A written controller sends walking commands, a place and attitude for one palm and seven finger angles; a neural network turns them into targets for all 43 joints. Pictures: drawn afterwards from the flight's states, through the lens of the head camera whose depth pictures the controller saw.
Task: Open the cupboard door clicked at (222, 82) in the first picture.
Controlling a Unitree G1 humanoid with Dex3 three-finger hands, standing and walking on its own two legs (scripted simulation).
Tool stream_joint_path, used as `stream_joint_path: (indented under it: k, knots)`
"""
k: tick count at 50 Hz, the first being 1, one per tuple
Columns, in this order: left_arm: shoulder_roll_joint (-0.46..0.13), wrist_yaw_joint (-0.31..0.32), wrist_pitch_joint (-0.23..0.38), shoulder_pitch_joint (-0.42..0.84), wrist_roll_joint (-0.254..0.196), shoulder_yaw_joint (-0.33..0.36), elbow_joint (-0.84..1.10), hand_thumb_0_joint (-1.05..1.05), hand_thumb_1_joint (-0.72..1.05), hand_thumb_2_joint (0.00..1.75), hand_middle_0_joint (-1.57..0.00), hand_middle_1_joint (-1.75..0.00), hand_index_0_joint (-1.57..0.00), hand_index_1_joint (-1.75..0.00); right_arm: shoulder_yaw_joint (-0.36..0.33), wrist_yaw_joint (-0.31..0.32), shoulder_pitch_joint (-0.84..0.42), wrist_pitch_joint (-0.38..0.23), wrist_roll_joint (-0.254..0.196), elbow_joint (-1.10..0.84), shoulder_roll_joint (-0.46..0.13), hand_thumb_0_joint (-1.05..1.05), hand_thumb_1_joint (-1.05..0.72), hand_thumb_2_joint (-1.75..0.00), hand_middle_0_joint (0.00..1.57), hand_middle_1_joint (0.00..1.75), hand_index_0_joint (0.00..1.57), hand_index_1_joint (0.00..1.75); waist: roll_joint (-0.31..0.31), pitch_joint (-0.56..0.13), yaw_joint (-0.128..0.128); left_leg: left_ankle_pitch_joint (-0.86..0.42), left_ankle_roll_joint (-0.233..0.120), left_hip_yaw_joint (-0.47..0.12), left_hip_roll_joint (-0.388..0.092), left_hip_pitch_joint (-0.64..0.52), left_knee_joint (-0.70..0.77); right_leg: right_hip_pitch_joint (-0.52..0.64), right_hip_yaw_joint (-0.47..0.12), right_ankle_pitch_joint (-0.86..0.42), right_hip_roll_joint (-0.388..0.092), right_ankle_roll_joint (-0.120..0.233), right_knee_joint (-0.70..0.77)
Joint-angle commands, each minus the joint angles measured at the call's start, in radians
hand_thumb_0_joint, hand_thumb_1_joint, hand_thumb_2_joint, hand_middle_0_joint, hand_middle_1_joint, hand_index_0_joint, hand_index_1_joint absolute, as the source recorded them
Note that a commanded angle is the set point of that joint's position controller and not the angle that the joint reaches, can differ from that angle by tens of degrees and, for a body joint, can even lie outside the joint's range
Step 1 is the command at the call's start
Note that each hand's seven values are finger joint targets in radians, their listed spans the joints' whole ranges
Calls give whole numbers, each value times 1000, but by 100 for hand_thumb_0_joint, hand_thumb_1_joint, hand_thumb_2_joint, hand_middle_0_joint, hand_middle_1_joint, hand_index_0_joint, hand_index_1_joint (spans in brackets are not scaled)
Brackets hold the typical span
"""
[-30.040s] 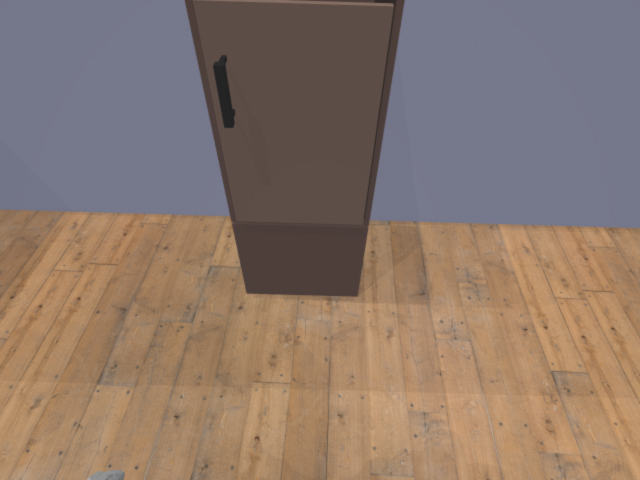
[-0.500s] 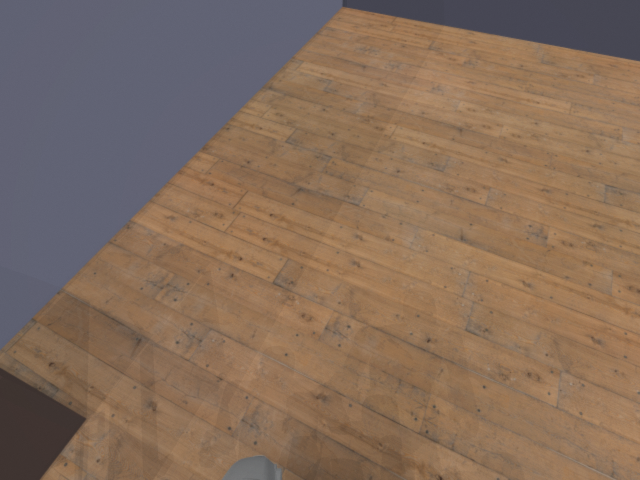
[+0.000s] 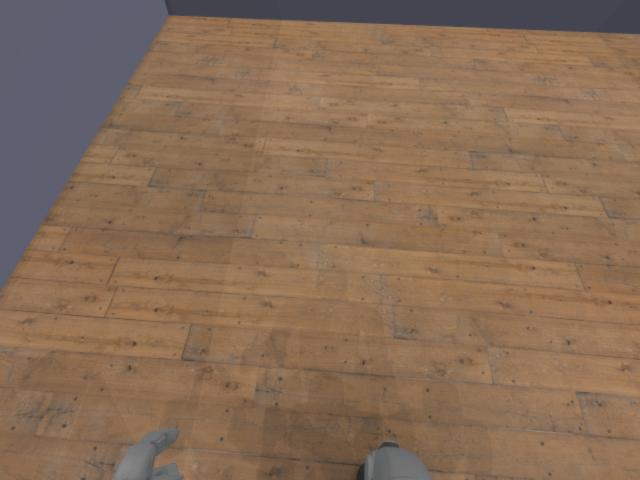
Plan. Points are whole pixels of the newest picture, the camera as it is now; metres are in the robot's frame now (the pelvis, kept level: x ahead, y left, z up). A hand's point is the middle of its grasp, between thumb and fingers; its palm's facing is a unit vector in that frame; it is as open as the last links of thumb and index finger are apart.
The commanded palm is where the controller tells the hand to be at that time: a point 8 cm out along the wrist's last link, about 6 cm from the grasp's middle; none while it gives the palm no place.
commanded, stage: walk to a spot facing it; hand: left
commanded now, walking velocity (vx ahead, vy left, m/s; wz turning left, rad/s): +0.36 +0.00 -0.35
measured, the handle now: out of the picture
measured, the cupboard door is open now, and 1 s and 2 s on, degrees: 42 42 42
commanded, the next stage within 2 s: turn to face it in 0.48 s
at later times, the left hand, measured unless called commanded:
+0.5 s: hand (218, 403) +0.25 +0.17 -0.19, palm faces -0.04 -0.98 -0.19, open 7.2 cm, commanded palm none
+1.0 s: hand (265, 259) +0.52 +0.11 -0.17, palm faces +0.03 -0.98 -0.19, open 7.3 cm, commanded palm none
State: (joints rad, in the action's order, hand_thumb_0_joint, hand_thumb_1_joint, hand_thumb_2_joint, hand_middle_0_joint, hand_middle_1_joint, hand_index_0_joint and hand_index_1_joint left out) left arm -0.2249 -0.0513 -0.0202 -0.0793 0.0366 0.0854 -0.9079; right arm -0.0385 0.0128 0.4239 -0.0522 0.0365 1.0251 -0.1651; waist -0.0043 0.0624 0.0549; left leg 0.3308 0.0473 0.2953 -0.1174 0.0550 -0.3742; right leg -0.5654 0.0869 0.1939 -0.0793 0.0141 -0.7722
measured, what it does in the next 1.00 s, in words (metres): walks ahead: right foot, then left foot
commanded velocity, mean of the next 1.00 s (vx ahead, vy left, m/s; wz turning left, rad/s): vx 0.18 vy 0.00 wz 0.12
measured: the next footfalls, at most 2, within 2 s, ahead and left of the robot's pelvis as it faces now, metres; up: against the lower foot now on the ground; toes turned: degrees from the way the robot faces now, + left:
right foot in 0.08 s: +0.16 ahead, -0.12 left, +0.00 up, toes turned -8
left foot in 0.48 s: +0.39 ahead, +0.07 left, +0.00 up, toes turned +0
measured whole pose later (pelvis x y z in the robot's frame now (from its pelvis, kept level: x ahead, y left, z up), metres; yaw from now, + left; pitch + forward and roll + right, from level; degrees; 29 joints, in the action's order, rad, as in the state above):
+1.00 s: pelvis +0.42 -0.06 -0.01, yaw +2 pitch +1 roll +1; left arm -0.16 0.03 0.02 -0.14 0.03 0.05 -0.97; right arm -0.05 0.00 0.32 0.05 0.01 1.07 -0.16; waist -0.04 0.04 0.04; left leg 0.50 0.05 0.11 -0.05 0.40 -0.88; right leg -0.24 0.22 0.32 -0.15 -0.02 -0.56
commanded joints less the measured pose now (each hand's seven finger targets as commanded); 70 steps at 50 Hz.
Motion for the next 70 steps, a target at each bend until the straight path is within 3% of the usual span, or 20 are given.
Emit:
stream_joint_path:
  k: [1,3,4,5,11,18,22,24,25,32,38,42,51,53,54,57,66,67,69,70]
  knots:
    - [-26,-4,33,11,-5,-3,72,0,90,90,-20,-30,-20,-30,-27,3,36,-14,4,-36,-181,0,-90,-90,20,30,20,30,127,-9,-53,-477,-115,-81,-240,38,32,185,56,48,48,37,104]
    - [-123,12,58,-306,0,22,-28,0,90,90,-20,-30,-20,-30,-22,-9,-10,-12,-15,-48,-174,0,-90,-90,20,30,20,30,-39,-184,-204,-536,-54,-6,-141,240,-411,679,-23,61,24,101,235]
    - [-258,33,67,-461,-2,60,-70,0,90,90,-20,-30,-20,-30,-9,-12,-1,-17,-34,-86,-95,0,-90,-90,20,30,20,30,-341,-317,-247,184,3,-9,37,571,-780,956,-514,18,-298,218,348]
    - [-294,43,60,-438,-33,57,-70,0,90,90,-20,-30,-20,-30,-18,-8,-91,-15,-30,-115,-118,0,-90,-90,20,30,20,30,-237,-248,-234,304,-6,-184,39,694,-961,872,-657,-64,-373,272,467]
    - [-96,56,89,-152,-18,2,-23,0,90,90,-20,-30,-20,-30,-19,-11,-30,25,-6,-37,-59,0,-90,-90,20,30,20,30,-95,-68,-19,0,16,-240,-47,480,-685,364,-212,-216,-165,181,519]
    - [-94,47,103,-232,-17,4,-89,0,90,90,-20,-30,-20,-30,-23,-33,-223,3,-11,-106,-49,0,-90,-90,20,30,20,30,-94,-16,-59,-123,0,-214,10,445,-325,433,-230,-162,-147,176,527]
    - [-99,52,96,-223,-26,2,-100,0,90,90,-20,-30,-20,-30,-33,-21,-120,-17,-5,-64,-110,0,-90,-90,20,30,20,30,-32,-51,15,-186,-30,-186,69,127,-117,370,-176,-308,-90,121,317]
    - [-30,42,92,-294,-37,-10,-76,0,90,90,-20,-30,-20,-30,-71,-3,122,-23,20,-13,-288,0,-90,-90,20,30,20,30,322,-232,80,-149,-202,-661,-314,-267,6,28,-5,211,110,33,-244]
    - [-48,46,94,-223,-23,-13,-47,0,90,90,-20,-30,-20,-30,-64,3,135,-9,9,-12,-275,0,-90,-90,20,30,20,30,264,-213,92,-65,-247,-775,-391,-196,107,-45,-85,382,109,35,-450]
    - [43,30,48,-229,-13,-27,-83,0,90,90,-20,-30,-20,-30,-13,12,-85,-28,-9,-28,-125,0,-90,-90,20,30,20,30,134,-58,-56,-529,-174,-239,-178,162,107,108,-50,117,-21,-25,-157]
    - [-12,49,59,-256,-11,-24,-102,0,90,90,-20,-30,-20,-30,-20,7,-117,11,-21,-9,-123,0,-90,-90,20,30,20,30,89,-69,-92,-251,-109,-282,-66,297,-42,442,19,-90,20,-44,281]
    - [-180,75,65,-310,-11,12,-106,0,90,90,-20,-30,-20,-30,-20,-2,-142,47,-23,-50,-66,0,-90,-90,20,30,20,30,-308,-105,-142,326,-12,-222,75,518,-633,548,-341,-365,-411,177,451]
    - [-128,82,31,-127,-19,18,-16,0,90,90,-20,-30,-20,-30,-23,-30,-58,72,-16,-49,-56,0,-90,-90,20,30,20,30,-82,-75,-21,-103,-7,-136,79,208,-176,326,112,-223,-259,14,214]
    - [-44,72,15,-133,-34,-1,37,0,90,90,-20,-30,-20,-30,-66,-25,30,62,-4,-67,-224,0,-90,-90,20,30,20,30,355,-132,24,-549,-168,-610,-236,26,-4,34,149,389,-65,-104,-158]
    - [-44,78,9,-59,-25,-10,83,0,90,90,-20,-30,-20,-30,-80,-11,74,66,-2,-62,-282,0,-90,-90,20,30,20,30,288,-167,66,-527,-273,-750,-340,50,31,4,7,516,-26,-88,-319]
    - [-43,75,8,-6,-19,1,70,0,90,90,-20,-30,-20,-30,-66,9,-57,52,-4,-95,-227,0,-90,-90,20,30,20,30,236,-90,11,-439,-236,-650,-227,140,28,-77,-95,313,-35,-84,-434]
    - [-51,72,13,-169,-27,-2,48,0,90,90,-20,-30,-20,-30,-79,-4,-241,76,-10,-164,-247,0,-90,-90,20,30,20,30,162,-121,-68,-414,-165,-520,-87,257,-70,326,-10,104,67,-77,180]
    - [-83,76,21,-221,-23,6,42,0,90,90,-20,-30,-20,-30,-79,-9,-270,79,-16,-179,-228,0,-90,-90,20,30,20,30,98,-121,-97,-287,-121,-493,-35,339,-134,438,-37,16,30,-69,327]
    - [-240,85,32,-242,-2,26,60,0,90,90,-20,-30,-20,-30,-69,-24,-284,83,-22,-222,-145,0,-90,-90,20,30,20,30,-332,-99,-117,307,-8,-283,176,551,-606,467,-462,-98,-418,114,531]
    - [-201,88,39,-212,-9,16,68,0,90,90,-20,-30,-20,-30,-74,-25,-296,92,-16,-212,-178,0,-90,-90,20,30,20,30,-254,-75,-99,266,-18,-350,121,540,-778,383,-424,-132,-401,151,503]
